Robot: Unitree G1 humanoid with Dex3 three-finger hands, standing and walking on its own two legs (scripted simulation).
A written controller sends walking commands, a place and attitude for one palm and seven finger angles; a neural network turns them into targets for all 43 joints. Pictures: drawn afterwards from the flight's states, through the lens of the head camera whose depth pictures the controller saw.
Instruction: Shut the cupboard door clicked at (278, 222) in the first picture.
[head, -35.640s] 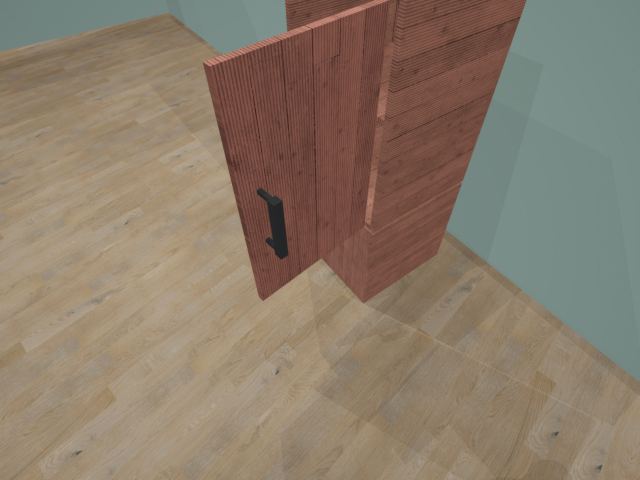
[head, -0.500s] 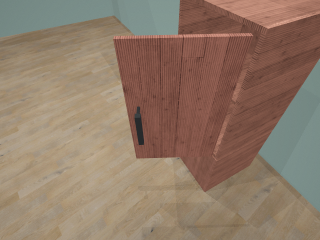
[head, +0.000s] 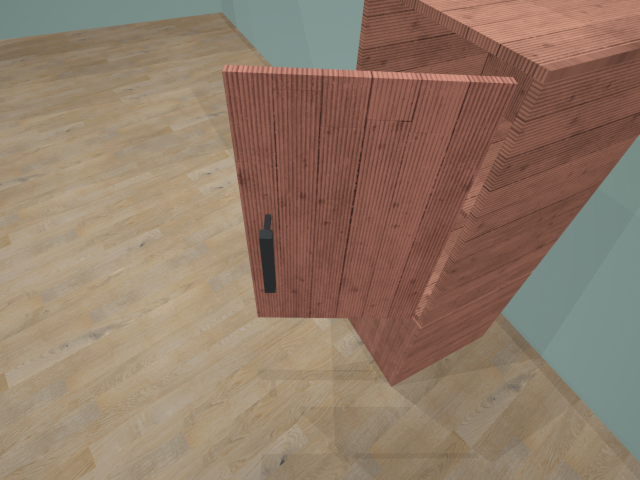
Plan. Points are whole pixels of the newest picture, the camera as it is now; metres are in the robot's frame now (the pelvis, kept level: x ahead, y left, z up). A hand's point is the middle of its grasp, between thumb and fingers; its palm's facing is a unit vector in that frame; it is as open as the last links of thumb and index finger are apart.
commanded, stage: shuffle to correct the standing spot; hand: left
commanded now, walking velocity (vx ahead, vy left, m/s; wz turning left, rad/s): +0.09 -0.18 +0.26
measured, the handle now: (269, 255) +0.49 +0.12 -0.07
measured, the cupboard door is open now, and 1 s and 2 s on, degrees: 63 63 63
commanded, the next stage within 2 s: come to a stop and stand still in 0.58 s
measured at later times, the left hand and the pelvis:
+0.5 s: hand out of the picture +0.01 +0.13 -0.19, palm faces +0.07 -0.99 -0.11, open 7.4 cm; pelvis +0.06 -0.04 +0.00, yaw +1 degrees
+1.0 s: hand out of the picture +0.15 +0.05 -0.16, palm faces +0.08 -0.97 -0.22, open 7.3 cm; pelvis +0.08 -0.14 +0.00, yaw +3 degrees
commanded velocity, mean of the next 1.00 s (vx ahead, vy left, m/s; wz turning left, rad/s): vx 0.00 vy -0.04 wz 0.01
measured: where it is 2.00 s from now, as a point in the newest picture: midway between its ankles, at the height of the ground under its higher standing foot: outside the picture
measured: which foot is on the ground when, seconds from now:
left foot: down 0.00-0.76, up 0.78-1.00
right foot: down 0.00-0.36, up 0.38-0.76, down 0.78-1.00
